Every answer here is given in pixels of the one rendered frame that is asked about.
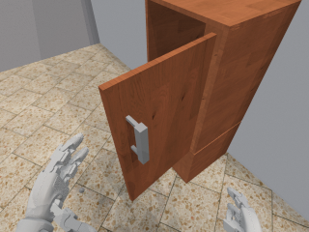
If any robot left hand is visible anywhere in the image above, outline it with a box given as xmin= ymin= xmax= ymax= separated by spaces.
xmin=25 ymin=132 xmax=98 ymax=232

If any robot left forearm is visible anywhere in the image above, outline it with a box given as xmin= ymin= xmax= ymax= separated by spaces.
xmin=15 ymin=217 xmax=54 ymax=232

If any handle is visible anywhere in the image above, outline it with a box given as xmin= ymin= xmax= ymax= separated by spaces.
xmin=126 ymin=115 xmax=150 ymax=164

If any cupboard door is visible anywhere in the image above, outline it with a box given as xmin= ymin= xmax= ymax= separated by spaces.
xmin=98 ymin=32 xmax=217 ymax=201

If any robot right hand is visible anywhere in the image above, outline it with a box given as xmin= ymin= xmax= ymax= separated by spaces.
xmin=223 ymin=187 xmax=263 ymax=232

